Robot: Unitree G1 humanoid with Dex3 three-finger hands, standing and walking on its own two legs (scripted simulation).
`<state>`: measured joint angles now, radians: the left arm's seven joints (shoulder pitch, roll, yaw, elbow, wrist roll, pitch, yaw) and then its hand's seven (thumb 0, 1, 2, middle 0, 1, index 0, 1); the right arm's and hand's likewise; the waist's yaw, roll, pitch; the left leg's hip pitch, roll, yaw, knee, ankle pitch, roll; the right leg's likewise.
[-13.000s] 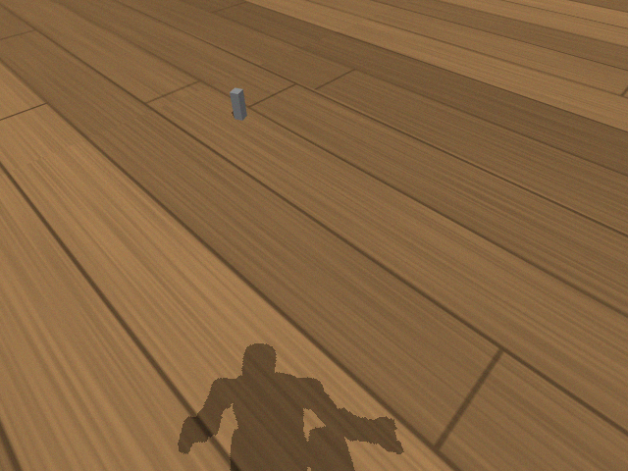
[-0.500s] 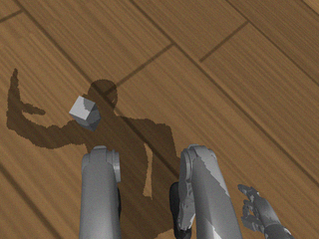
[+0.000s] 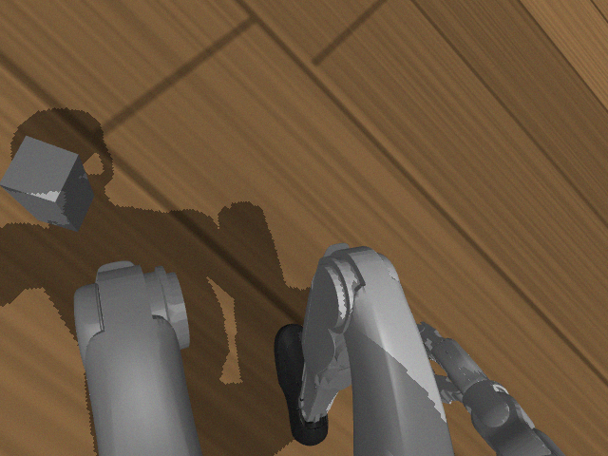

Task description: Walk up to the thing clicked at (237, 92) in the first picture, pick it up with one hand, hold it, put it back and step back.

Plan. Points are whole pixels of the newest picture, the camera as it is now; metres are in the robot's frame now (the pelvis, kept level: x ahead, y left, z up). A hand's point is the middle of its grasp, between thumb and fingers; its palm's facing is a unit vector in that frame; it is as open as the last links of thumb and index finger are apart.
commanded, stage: close in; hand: left
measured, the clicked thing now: (56, 191) +0.44 +0.28 -0.22
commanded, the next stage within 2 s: rest palm in 0.72 s
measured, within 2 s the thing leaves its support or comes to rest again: neither
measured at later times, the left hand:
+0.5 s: hand (19, 211) +0.40 +0.30 -0.16, palm faces +0.27 -0.96 +0.01, open 17.4 cm
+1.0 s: hand (46, 208) +0.41 +0.28 -0.18, palm faces +0.29 -0.96 +0.00, open 16.8 cm
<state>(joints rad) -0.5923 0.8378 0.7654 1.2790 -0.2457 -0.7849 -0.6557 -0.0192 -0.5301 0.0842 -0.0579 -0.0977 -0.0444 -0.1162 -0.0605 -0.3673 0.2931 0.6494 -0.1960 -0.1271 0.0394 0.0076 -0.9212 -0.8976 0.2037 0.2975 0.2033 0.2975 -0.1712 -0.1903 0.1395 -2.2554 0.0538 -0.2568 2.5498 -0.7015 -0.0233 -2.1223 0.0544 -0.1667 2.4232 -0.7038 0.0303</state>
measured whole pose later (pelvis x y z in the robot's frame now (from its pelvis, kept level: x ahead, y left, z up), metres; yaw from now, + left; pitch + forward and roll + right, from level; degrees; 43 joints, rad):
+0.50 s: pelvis -0.01 +0.01 -0.02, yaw -3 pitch +13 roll -15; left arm -0.58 0.76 0.58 1.37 -0.16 -1.02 -0.25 -0.02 -0.56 0.09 -0.04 -0.11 -0.06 -0.11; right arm -0.12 -0.38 0.43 0.61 -0.31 -0.04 0.13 0.00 -0.93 -0.90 0.20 0.30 0.20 0.30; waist -0.22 -0.22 0.23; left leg -2.24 0.04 -0.34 2.64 -0.68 -0.01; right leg -2.07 0.08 -0.22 2.45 -0.66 0.06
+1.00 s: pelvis -0.01 +0.01 -0.02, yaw -4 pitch +12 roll -16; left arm -0.59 0.76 0.51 1.39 -0.14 -1.09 -0.11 -0.02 -0.41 0.17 -0.05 -0.08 -0.04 -0.10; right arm -0.17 -0.38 0.48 0.59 -0.34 0.00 0.14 0.00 -0.92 -0.90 0.20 0.30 0.20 0.30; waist -0.23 -0.25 0.28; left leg -2.23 0.04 -0.38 2.66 -0.69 -0.02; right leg -2.06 0.09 -0.25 2.45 -0.66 0.06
